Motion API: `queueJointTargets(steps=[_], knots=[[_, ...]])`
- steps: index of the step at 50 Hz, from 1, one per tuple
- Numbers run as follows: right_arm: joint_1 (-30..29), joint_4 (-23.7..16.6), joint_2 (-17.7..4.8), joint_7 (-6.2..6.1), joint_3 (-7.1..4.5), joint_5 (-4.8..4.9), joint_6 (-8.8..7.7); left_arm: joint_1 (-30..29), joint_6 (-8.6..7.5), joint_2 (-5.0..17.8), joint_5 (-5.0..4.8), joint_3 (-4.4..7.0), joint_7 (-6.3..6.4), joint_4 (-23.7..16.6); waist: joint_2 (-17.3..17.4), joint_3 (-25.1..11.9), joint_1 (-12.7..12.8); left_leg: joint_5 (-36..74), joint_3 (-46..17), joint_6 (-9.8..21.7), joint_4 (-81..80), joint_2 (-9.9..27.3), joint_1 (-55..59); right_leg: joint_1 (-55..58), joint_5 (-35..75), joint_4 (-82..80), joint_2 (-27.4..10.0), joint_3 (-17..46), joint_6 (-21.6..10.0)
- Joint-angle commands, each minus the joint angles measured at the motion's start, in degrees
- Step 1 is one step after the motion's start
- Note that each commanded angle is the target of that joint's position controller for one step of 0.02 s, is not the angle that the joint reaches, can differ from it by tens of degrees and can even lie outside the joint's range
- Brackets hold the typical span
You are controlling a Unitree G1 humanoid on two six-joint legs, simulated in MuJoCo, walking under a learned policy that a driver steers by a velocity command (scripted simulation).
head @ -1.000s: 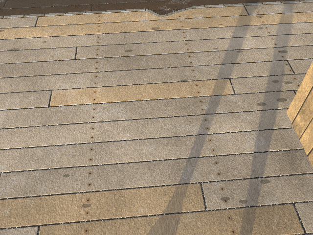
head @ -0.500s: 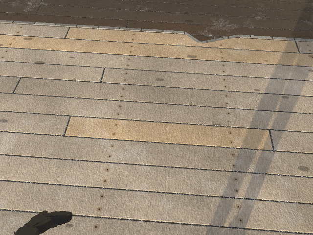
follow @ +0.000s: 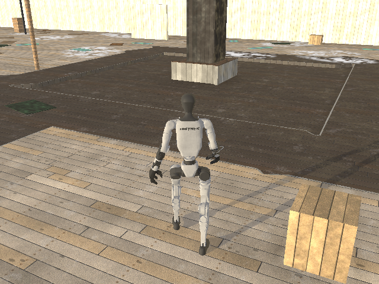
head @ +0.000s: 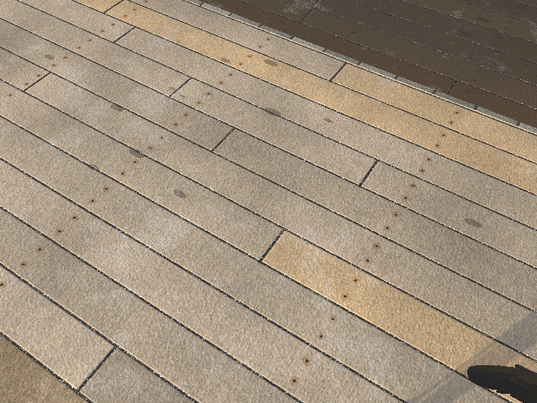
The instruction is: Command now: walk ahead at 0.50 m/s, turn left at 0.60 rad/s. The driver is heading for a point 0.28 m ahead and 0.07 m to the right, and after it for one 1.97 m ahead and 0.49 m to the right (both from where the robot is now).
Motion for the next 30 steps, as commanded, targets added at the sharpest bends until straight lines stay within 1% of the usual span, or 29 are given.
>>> queueJointTargets(steps=[1,2,3,4,5,6,7,8,9,11,12,13,15,17,19,21,23,25,26,27,28,29,30], knots=[[4.3,-3.6,-7.5,0.14,-3.19,-0.31,-0.34,-2.7,0.42,12.6,-0.98,3.13,0.71,-3.2,-7.3,-4.1,-7.5,-5.8,5.1,4.1,-2.2,-5.7,12.1,-1.1,60.3,12.2,-13.9,2.0,-7.6],[14.0,-1.0,-10.4,-0.53,-5.00,-0.10,-0.03,-3.1,0.60,11.6,-1.00,2.73,0.95,-3.5,-5.7,-9.1,-12.7,-2.1,4.8,6.3,-5.4,-7.8,26.4,-6.9,58.9,24.5,-12.0,0.5,-5.8],[21.7,0.8,-14.3,-1.87,-6.20,0.11,0.51,-0.4,0.22,7.2,1.14,0.92,0.81,-4.1,3.6,-14.4,-14.6,-1.0,-10.0,9.9,-6.1,1.8,44.9,-23.2,31.1,42.5,-9.3,1.0,-3.7],[17.5,-1.0,-18.5,-1.96,-5.74,-0.43,-0.39,4.7,-1.21,1.3,2.01,-1.39,-0.14,-6.7,14.8,-21.7,-7.3,-6.8,-43.2,20.3,-14.4,16.6,57.0,-43.0,-13.6,60.0,2.0,8.9,-1.0],[18.0,-1.4,-12.2,-1.59,-4.12,-0.88,-1.07,-0.9,-2.29,7.7,-0.36,-0.03,-0.80,-5.3,5.6,-23.3,-12.2,-1.9,-42.2,18.8,-18.1,17.8,54.9,-45.8,-11.6,64.1,-0.2,17.1,-1.3],[15.3,-0.7,-10.5,-1.44,-3.27,-1.52,-1.72,-4.8,-2.55,8.7,-1.85,0.25,-0.91,-6.5,4.4,-15.1,-11.5,11.3,-31.3,16.7,-17.1,16.6,47.6,-47.4,-7.6,63.2,-2.3,16.1,-1.7],[12.2,-0.1,-8.8,-1.37,-2.69,-1.29,-2.20,-5.5,-2.44,7.6,-1.08,-0.04,-0.38,-5.9,0.1,-11.1,-9.1,22.0,-22.8,14.4,-16.1,13.6,39.8,-45.0,-4.2,59.1,-4.9,15.9,-1.7],[9.5,0.3,-7.1,-1.39,-2.27,-1.36,-2.45,-5.3,-1.95,7.5,-0.06,0.15,-0.05,-5.1,0.1,-8.8,-7.3,26.5,-17.3,12.9,-16.7,11.5,34.0,-42.2,-2.5,55.4,-6.2,15.9,-1.3],[7.8,0.4,-6.2,-1.50,-1.85,-1.84,-2.71,-3.3,-0.96,7.2,-0.18,0.25,-0.06,-4.1,1.1,-8.4,-5.4,28.7,-13.7,12.0,-18.6,10.4,29.4,-37.8,-0.9,54.1,-6.8,16.4,-1.1],[6.3,1.9,-6.1,-1.73,-1.84,-2.32,-3.65,-0.1,0.88,4.9,-0.18,-0.06,0.21,-2.3,1.4,-8.1,-3.4,33.9,-8.5,12.1,-21.3,9.8,24.4,-33.4,2.4,51.0,-5.9,16.1,0.3],[5.6,2.6,-6.1,-1.96,-1.84,-2.54,-4.01,0.1,1.45,4.3,-0.02,-0.09,0.45,-2.1,1.4,-7.4,-3.0,35.3,-5.9,11.9,-22.2,9.3,23.1,-33.0,4.6,48.8,-5.3,16.3,0.9],[5.1,3.3,-6.1,-2.32,-1.82,-2.82,-4.15,-0.6,1.73,3.8,0.20,-0.10,0.66,-2.2,1.5,-6.8,-2.9,35.9,-3.6,11.4,-22.8,8.8,22.7,-33.4,7.1,46.1,-4.8,16.7,1.3],[3.7,4.3,-5.9,-3.16,-1.68,-2.89,-3.85,-2.7,1.78,2.8,0.48,-0.35,0.60,-2.9,2.6,-5.9,-3.2,34.1,1.1,9.8,-23.4,7.2,23.3,-33.5,13.9,38.5,-4.5,16.4,1.6],[3.8,5.2,-6.6,-3.96,-1.85,-2.82,-3.14,-6.3,1.64,2.4,0.47,-0.54,0.05,-4.2,3.0,-5.3,-5.0,31.8,3.4,8.9,-23.6,6.8,25.3,-33.6,19.2,32.1,-4.1,15.0,1.6],[5.1,6.5,-7.5,-4.52,-2.14,-2.55,-2.15,-9.0,1.74,2.4,0.44,-0.54,-0.60,-5.8,2.4,-5.1,-6.4,30.7,3.4,9.1,-23.1,8.4,28.7,-34.8,20.3,28.2,-3.9,14.3,1.3],[5.7,7.4,-8.0,-4.78,-2.42,-2.10,-1.04,-10.3,2.02,2.9,0.49,-0.28,-1.27,-7.2,2.2,-4.6,-7.1,29.7,3.1,9.4,-21.5,10.1,32.0,-36.3,17.8,25.9,-3.8,13.7,0.7],[5.6,8.0,-8.2,-5.04,-2.67,-1.52,0.09,-11.1,2.35,3.2,0.66,0.05,-2.02,-8.5,2.4,-4.0,-7.2,29.2,2.7,9.2,-18.6,11.7,34.3,-37.4,13.0,24.6,-3.3,12.7,-0.5],[5.0,8.0,-8.6,-5.46,-2.95,-0.74,1.09,-10.7,2.57,3.3,0.60,0.37,-2.74,-9.5,2.9,-3.8,-6.6,30.4,2.3,8.4,-14.2,12.6,35.2,-36.9,8.5,22.7,-2.3,11.3,-2.0],[4.3,7.8,-8.7,-5.77,-3.04,-0.28,1.45,-9.3,2.50,3.4,0.49,0.60,-3.00,-9.6,2.9,-4.2,-5.7,32.5,2.8,7.3,-10.7,12.2,35.1,-34.7,8.8,19.8,-1.1,10.2,-3.1],[3.9,7.8,-8.5,-6.12,-3.04,0.08,1.66,-6.1,2.19,4.2,0.52,1.15,-2.94,-9.1,1.9,-5.9,-3.8,34.6,4.8,5.0,-4.4,10.0,33.7,-28.6,14.4,14.1,0.8,9.1,-4.7],[5.9,7.8,-8.1,-6.25,-2.96,-0.49,1.32,-1.8,1.93,8.2,0.95,2.57,-2.16,-8.6,-3.2,-9.5,-2.3,28.2,7.1,1.0,6.1,5.3,28.6,-18.5,33.8,10.1,-0.8,14.7,-7.7],[6.0,5.3,-5.2,-5.78,-1.94,-3.16,0.58,1.0,1.97,15.3,1.82,4.26,-0.83,-9.4,-16.4,-13.5,-3.1,-6.8,8.3,-4.2,24.6,-3.7,10.8,-4.0,65.1,12.0,-14.2,34.0,-17.1],[5.5,4.8,-4.4,-4.85,-1.35,-3.33,0.10,1.9,2.03,13.4,2.66,3.40,-0.70,-10.1,-17.2,-22.5,-2.4,-35.2,-2.7,-5.7,36.7,-10.3,1.7,3.7,64.1,9.1,-21.3,47.7,-27.0]])
Keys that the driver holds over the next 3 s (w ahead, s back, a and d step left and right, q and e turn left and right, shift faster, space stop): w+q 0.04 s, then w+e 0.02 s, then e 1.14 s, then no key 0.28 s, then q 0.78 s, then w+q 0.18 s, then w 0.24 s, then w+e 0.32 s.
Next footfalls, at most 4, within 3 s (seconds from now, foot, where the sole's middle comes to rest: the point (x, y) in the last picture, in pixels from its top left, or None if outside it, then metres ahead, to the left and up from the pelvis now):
0.04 left None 0.20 0.11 -0.77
0.56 right None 0.34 -0.10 -0.77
0.98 left None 0.39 0.13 -0.77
1.40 right None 0.25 -0.09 -0.77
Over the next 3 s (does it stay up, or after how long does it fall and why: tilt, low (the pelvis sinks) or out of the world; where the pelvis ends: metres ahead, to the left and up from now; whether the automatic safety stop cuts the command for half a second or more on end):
stays up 0.48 0.09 0.02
